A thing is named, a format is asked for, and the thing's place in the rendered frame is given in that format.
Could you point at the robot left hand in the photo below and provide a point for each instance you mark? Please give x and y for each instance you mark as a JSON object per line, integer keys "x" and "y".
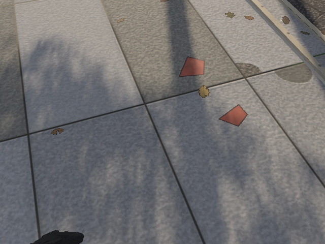
{"x": 56, "y": 237}

